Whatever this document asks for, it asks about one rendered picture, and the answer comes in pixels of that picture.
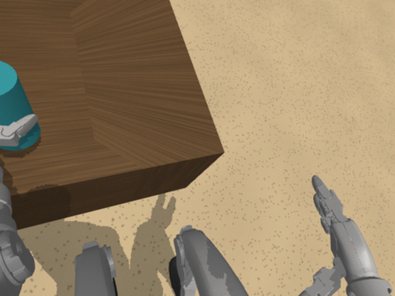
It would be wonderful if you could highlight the right robot foot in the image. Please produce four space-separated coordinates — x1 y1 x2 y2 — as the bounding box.
169 257 181 296

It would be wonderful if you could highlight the left robot hand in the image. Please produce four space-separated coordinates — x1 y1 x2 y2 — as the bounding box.
0 114 38 146

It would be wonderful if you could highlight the left robot arm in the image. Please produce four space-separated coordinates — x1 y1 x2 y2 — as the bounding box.
0 166 35 296

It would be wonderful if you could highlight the right robot hand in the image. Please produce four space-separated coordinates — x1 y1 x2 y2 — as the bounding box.
298 175 379 296

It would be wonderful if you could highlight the bottle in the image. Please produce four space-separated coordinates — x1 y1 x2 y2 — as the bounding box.
0 61 41 150

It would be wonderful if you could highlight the right robot arm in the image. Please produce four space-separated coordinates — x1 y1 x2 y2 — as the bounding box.
346 277 393 296

